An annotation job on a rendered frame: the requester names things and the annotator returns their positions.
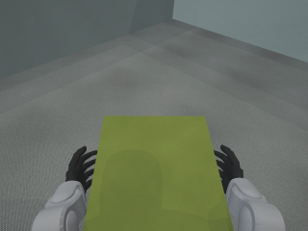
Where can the carton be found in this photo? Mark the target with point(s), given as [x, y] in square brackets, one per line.
[156, 173]

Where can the robot right forearm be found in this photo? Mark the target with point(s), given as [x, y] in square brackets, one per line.
[251, 209]

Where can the robot left forearm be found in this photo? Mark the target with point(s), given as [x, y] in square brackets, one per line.
[64, 210]

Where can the left robot hand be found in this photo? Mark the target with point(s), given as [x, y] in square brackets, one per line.
[77, 167]

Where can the right robot hand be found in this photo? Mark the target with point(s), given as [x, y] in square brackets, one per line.
[231, 166]

